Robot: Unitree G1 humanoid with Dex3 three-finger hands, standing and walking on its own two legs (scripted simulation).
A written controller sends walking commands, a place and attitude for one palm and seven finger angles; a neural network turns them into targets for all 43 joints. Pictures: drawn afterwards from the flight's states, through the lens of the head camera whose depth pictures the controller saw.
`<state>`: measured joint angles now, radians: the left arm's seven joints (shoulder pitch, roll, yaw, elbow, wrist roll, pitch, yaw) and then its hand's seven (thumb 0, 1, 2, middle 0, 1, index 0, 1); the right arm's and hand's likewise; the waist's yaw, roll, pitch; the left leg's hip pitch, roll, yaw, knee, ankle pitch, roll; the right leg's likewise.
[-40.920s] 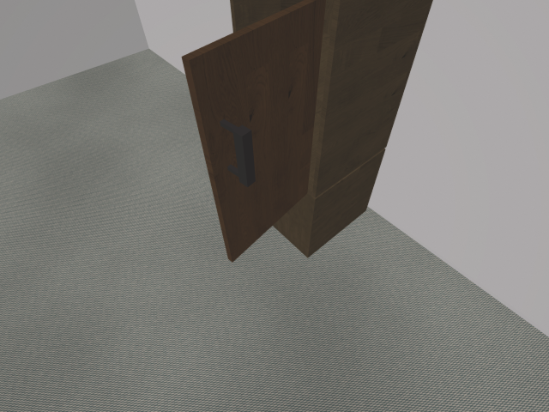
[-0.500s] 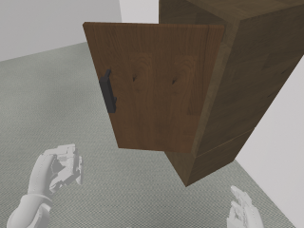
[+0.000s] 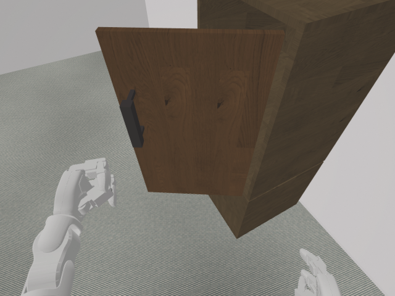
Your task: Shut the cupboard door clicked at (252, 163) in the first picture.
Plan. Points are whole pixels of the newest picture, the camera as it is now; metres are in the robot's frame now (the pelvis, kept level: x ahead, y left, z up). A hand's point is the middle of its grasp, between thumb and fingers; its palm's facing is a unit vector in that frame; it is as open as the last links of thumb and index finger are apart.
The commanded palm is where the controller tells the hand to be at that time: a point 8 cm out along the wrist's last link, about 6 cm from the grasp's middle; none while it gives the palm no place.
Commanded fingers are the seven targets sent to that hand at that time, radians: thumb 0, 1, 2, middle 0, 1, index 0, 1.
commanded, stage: bring the fist close to the handle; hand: left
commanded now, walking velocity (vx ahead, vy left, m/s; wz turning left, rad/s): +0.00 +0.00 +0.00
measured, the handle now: (135, 119) +0.49 +0.17 +0.09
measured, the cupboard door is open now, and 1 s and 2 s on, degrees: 58 58 41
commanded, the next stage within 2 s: push the door shut along its arc in 0.94 s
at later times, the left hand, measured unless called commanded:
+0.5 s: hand (136, 156) +0.37 +0.14 +0.09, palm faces -0.03 -1.00 -0.02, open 3.1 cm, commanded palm +0.36 +0.20 +0.09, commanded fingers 0.00 0.90 0.90 -1.30 -1.50 -1.30 -1.50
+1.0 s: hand (142, 148) +0.39 +0.14 +0.09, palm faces -0.02 -1.00 -0.02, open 3.1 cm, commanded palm +0.36 +0.19 +0.09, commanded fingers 0.00 0.90 0.90 -1.30 -1.50 -1.30 -1.50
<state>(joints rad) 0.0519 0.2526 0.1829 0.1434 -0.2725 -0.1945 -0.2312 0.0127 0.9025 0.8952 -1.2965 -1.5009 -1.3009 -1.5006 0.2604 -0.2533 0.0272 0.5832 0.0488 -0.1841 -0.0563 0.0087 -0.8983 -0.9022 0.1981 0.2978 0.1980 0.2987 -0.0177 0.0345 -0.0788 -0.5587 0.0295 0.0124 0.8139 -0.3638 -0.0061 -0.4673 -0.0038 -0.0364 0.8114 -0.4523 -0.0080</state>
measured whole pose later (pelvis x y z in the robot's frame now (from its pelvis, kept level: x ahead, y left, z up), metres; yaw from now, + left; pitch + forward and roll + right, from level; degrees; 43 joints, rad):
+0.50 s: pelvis +0.00 +0.01 +0.00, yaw -1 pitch +7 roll -1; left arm -0.32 0.21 0.12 0.47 -0.18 -0.22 -0.10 0.01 0.90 0.90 -1.30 -1.50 -1.30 -1.50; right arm 0.26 -0.24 0.02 0.63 0.04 -0.10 -0.03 0.01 -0.90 -0.90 0.20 0.30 0.20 0.30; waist -0.04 0.03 -0.07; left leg -0.58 0.03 0.03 0.81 -0.35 0.00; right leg -0.50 -0.01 -0.02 0.81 -0.44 0.00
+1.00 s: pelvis +0.00 +0.00 +0.00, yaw -1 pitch +9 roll +0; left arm -0.41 0.21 0.17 0.62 -0.17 -0.30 -0.11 0.01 0.90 0.90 -1.30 -1.50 -1.30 -1.50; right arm 0.31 -0.25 -0.01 0.65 0.04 -0.04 -0.02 0.01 -0.90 -0.90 0.20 0.30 0.20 0.30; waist -0.05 0.03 -0.08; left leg -0.60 0.04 0.03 0.81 -0.35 0.00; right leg -0.53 0.01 -0.01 0.81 -0.43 -0.01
